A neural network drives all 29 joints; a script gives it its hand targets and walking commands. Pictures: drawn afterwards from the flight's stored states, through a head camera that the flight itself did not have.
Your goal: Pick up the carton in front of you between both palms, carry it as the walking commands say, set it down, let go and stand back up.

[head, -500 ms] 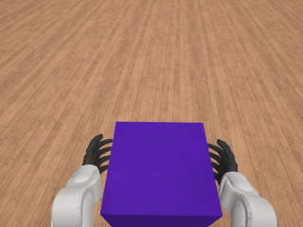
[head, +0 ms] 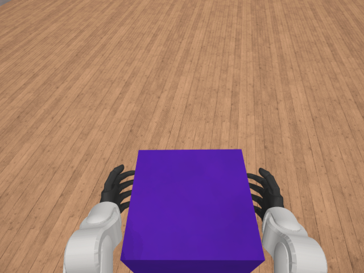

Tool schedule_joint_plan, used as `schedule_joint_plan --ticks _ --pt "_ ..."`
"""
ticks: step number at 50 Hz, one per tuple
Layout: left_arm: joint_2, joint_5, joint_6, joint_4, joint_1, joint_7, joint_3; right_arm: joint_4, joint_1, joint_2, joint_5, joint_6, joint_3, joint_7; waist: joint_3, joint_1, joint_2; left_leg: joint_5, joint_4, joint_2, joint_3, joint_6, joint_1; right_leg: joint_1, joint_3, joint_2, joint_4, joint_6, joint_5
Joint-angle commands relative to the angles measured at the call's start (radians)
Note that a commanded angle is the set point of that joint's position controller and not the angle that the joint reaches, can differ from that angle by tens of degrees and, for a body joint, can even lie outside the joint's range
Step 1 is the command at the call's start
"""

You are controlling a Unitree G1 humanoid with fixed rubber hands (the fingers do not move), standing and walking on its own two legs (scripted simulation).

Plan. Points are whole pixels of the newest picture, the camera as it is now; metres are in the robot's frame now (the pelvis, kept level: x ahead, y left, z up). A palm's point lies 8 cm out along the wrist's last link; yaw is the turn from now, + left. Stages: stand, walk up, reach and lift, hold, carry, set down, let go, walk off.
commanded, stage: carry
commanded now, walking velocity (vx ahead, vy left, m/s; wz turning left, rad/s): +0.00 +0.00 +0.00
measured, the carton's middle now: (190, 221) +0.23 +0.00 -0.01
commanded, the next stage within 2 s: hold in 1.76 s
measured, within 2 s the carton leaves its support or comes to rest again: neither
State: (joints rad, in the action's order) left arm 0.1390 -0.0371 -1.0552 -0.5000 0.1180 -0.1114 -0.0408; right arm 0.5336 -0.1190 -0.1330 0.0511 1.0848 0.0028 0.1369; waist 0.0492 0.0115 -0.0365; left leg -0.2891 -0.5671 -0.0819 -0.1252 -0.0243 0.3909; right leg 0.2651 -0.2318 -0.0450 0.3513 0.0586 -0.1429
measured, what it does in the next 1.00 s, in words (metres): steps on the spot: left foot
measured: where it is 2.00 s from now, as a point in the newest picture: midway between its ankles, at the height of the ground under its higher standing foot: outside the picture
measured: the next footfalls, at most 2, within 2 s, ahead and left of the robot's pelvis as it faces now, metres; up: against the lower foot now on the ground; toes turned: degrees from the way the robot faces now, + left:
left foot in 0.06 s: +0.12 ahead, +0.13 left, +0.00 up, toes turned -10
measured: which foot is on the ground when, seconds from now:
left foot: up 0.00-0.04, down 0.06-1.00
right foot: down 0.00-1.00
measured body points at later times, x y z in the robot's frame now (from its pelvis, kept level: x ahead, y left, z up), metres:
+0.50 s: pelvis +0.10 +0.03 -0.01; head +0.09 +0.03 +0.44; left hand +0.37 +0.18 +0.02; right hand +0.36 -0.13 +0.03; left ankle +0.08 +0.13 -0.75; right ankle +0.03 -0.08 -0.75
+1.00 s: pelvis +0.07 +0.03 -0.01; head +0.07 +0.03 +0.44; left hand +0.38 +0.17 +0.02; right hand +0.37 -0.13 +0.02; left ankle +0.08 +0.13 -0.75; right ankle +0.03 -0.08 -0.75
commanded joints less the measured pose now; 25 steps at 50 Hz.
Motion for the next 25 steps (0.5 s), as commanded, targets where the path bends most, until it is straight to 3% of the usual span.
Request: schedule_joint_plan --ticks 1,3,4,5,6,9,12,20,25 --pt "0.705 0.191 -0.002 -0.120 -0.280 0.074 0.586 0.103 0.274 -0.755 -0.166 -0.021 0.580 -0.051 0.262 -0.012 0.153 0.211 0.151 -0.012 -0.035 -0.001 -0.206 -0.079 0.088 -0.192 -0.038 0.020 0.098" --pt "0.653 0.173 -0.019 -0.102 -0.298 0.066 0.578 0.101 0.304 -0.680 -0.170 -0.001 0.565 -0.055 0.206 -0.009 0.100 0.254 0.196 -0.085 0.011 -0.005 -0.257 0.007 0.101 -0.173 -0.005 -0.025 -0.077" --pt "0.621 0.163 -0.030 -0.090 -0.305 0.060 0.571 0.090 0.325 -0.632 -0.171 0.010 0.554 -0.056 0.163 -0.001 0.045 0.337 0.186 -0.134 0.062 0.002 -0.227 0.033 0.094 -0.135 0.013 -0.049 -0.101" --pt "0.580 0.159 -0.043 -0.103 -0.334 0.056 0.563 0.065 0.348 -0.610 -0.176 0.014 0.544 -0.058 0.125 -0.002 -0.022 0.349 0.174 -0.138 0.067 0.015 -0.161 -0.003 0.108 -0.123 0.001 -0.066 -0.041" --pt "0.548 0.155 -0.054 -0.086 -0.359 0.051 0.552 0.030 0.348 -0.577 -0.174 0.020 0.522 -0.061 0.111 -0.004 -0.044 0.391 0.173 -0.129 0.066 0.019 -0.137 -0.032 0.110 -0.130 0.029 -0.069 0.013" --pt "0.469 0.127 -0.063 -0.018 -0.359 0.038 0.510 -0.053 0.332 -0.481 -0.152 0.023 0.462 -0.063 0.189 -0.006 -0.038 0.607 0.120 -0.122 0.057 0.032 -0.196 -0.092 0.110 -0.132 0.107 -0.076 0.209" --pt "0.440 0.105 -0.045 0.051 -0.371 0.042 0.471 -0.115 0.347 -0.446 -0.125 0.006 0.415 -0.070 0.245 -0.007 -0.022 0.689 0.083 -0.117 0.046 0.037 -0.239 -0.111 0.105 -0.126 0.134 -0.081 0.256" --pt "0.558 0.115 0.101 0.160 -0.494 0.128 0.498 -0.190 0.473 -0.578 -0.118 -0.134 0.455 -0.142 0.297 -0.008 0.026 0.683 0.035 -0.101 0.028 0.048 -0.259 -0.130 0.102 -0.121 0.164 -0.081 0.312" --pt "0.566 0.079 0.191 0.266 -0.520 0.168 0.464 -0.291 0.503 -0.585 -0.082 -0.224 0.423 -0.181 0.311 -0.009 0.031 0.638 0.034 -0.099 0.026 0.048 -0.262 -0.140 0.103 -0.123 0.163 -0.079 0.302"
